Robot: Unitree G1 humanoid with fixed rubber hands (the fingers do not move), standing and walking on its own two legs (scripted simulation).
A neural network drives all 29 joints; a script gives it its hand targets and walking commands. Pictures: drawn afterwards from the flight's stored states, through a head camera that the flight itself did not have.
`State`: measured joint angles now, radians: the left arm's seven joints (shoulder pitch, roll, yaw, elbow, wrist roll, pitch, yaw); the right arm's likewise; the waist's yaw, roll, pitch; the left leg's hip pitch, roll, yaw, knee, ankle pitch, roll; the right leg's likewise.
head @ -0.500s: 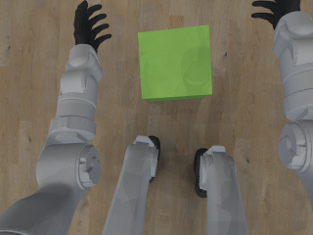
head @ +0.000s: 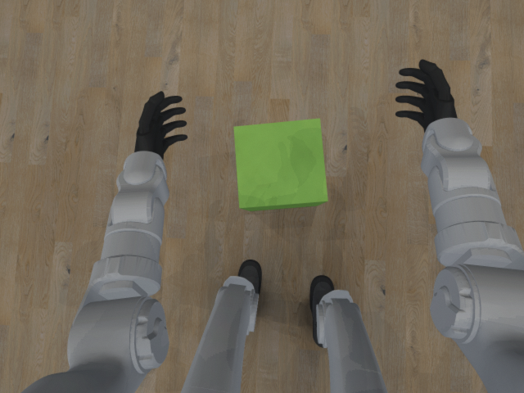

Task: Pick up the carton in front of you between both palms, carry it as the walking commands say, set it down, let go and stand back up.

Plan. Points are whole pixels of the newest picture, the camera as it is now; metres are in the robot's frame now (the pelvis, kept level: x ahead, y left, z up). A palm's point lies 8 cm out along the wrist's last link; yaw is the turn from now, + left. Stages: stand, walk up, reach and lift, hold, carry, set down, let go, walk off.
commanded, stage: let go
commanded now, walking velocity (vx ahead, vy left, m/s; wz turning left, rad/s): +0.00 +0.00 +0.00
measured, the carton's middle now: (280, 171) +0.48 +0.05 -0.54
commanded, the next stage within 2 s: stand in 1.18 s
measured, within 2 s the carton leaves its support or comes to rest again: neither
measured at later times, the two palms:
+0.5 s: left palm (64, 268) +0.27 +0.25 +0.02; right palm (514, 252) +0.33 -0.20 +0.00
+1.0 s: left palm (56, 318) +0.24 +0.23 +0.05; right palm out of the picture +0.24 -0.24 +0.05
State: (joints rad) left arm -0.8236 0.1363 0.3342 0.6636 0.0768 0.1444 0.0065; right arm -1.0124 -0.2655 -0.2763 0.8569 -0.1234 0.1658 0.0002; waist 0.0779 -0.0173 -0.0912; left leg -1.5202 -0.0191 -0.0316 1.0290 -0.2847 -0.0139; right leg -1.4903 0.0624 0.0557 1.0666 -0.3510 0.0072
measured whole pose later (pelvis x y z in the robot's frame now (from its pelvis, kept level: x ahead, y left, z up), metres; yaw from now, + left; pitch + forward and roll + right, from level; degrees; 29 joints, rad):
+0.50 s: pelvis +0.07 +0.01 +0.09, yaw +1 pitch +19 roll +0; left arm 0.02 0.18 0.07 0.48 -0.02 0.00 -0.06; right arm -0.10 -0.19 -0.13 0.59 -0.04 0.00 0.01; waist 0.06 0.03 -0.05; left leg -0.68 -0.03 -0.04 0.61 -0.26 0.01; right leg -0.63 0.03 0.06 0.61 -0.31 0.01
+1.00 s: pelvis +0.08 -0.01 +0.11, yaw +1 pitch -4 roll +1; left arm 0.21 0.21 0.05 0.42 0.03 0.13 -0.08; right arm 0.22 -0.21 -0.04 0.43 0.00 0.12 0.07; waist 0.00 -0.02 0.10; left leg -0.11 -0.02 -0.05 0.43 -0.25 -0.01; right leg -0.07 0.03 0.05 0.45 -0.30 -0.02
